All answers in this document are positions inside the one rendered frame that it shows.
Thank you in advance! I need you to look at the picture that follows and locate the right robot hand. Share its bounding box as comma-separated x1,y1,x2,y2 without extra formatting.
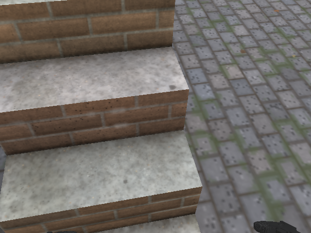
254,220,300,233

